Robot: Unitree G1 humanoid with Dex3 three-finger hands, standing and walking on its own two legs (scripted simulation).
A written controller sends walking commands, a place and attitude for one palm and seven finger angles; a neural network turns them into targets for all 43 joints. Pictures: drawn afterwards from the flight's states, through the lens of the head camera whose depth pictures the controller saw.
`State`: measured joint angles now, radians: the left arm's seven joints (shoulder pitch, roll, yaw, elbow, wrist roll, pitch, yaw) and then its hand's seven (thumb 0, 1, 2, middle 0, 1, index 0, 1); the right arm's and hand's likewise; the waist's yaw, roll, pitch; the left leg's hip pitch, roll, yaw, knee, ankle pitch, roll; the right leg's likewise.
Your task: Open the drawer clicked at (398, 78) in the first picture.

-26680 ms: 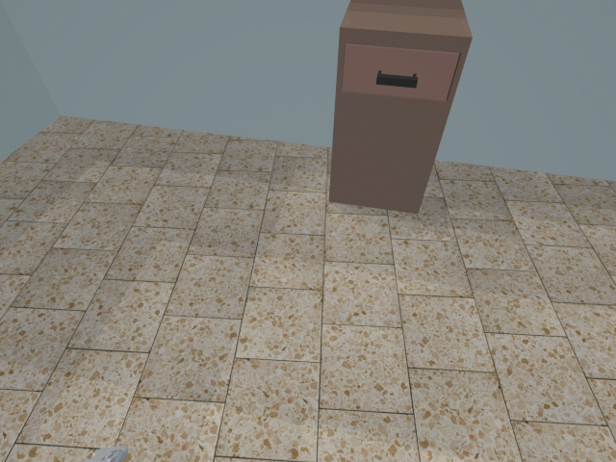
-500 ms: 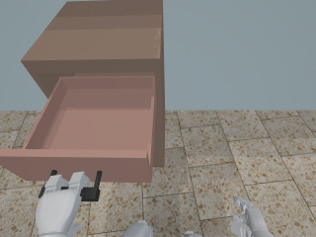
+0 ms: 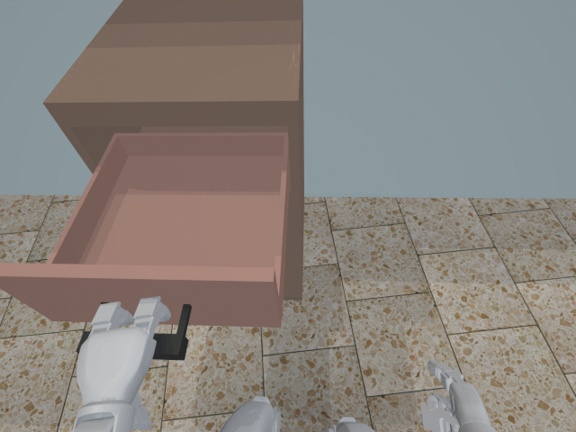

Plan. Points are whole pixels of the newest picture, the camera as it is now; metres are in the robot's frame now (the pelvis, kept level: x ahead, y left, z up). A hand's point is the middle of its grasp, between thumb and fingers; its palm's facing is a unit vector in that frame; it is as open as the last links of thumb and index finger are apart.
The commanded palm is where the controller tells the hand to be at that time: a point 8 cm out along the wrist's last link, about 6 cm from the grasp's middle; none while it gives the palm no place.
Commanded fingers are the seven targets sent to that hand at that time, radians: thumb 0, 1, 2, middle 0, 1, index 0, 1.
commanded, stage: lift the hand off the handle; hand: left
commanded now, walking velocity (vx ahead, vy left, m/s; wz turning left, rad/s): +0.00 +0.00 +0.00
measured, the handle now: (139, 328) +0.26 +0.24 -0.01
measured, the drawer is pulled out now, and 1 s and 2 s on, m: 0.30 0.30 0.30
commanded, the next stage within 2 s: none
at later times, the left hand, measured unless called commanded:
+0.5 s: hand (130, 355) +0.21 +0.23 +0.00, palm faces +0.00 -0.11 -0.99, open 13.6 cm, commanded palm +0.20 +0.23 +0.06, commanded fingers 0.00 -0.50 0.30 -0.30 -1.20 -0.30 -1.20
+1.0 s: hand (121, 346) +0.22 +0.23 +0.04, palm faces +0.00 -0.13 -0.99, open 13.5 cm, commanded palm +0.20 +0.23 +0.10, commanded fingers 0.00 -0.50 0.30 -0.30 -1.20 -0.30 -1.20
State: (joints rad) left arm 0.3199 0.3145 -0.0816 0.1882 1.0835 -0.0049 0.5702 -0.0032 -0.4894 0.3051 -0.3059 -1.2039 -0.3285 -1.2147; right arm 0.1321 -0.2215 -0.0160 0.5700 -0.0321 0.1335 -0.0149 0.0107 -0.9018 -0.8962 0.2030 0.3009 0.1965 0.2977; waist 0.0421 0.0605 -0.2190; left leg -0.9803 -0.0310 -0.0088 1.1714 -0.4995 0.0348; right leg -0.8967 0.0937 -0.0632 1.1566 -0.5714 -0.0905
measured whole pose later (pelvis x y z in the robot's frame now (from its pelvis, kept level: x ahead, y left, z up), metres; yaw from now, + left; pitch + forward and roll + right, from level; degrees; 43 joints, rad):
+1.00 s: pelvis +0.02 +0.02 +0.04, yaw -1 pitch +11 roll -1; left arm 0.43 0.32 -0.16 -0.03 1.05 0.05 0.46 0.00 -0.49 0.30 -0.32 -1.20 -0.37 -1.22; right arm 0.16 -0.22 0.00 0.52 -0.02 0.15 0.03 0.01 -0.90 -0.90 0.20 0.30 0.20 0.30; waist 0.06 0.08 -0.17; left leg -0.70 -0.04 0.01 0.95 -0.44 0.06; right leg -0.62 0.08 -0.02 0.92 -0.50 -0.06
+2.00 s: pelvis +0.03 +0.01 +0.06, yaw -1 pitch +7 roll +0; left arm 0.52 0.39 -0.08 -0.29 0.96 0.03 0.29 0.00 -0.49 0.30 -0.32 -1.20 -0.32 -1.20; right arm 0.16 -0.25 -0.01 0.49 0.00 0.13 0.04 0.01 -0.90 -0.90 0.20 0.30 0.19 0.30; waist 0.08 0.10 -0.15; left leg -0.52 -0.04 0.01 0.78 -0.39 0.05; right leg -0.44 0.09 0.00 0.76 -0.44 -0.07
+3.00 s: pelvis +0.03 +0.03 +0.08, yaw +0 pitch +2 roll -1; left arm 0.57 0.45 0.09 -0.45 0.52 0.00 0.16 -0.01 -0.49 0.31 -0.32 -1.20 -0.32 -1.20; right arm 0.16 -0.24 0.02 0.47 0.03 0.09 0.01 0.01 -0.90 -0.90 0.20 0.30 0.20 0.30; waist 0.07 0.12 -0.07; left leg -0.38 -0.05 0.00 0.69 -0.35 0.07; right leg -0.29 0.07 -0.01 0.63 -0.39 -0.05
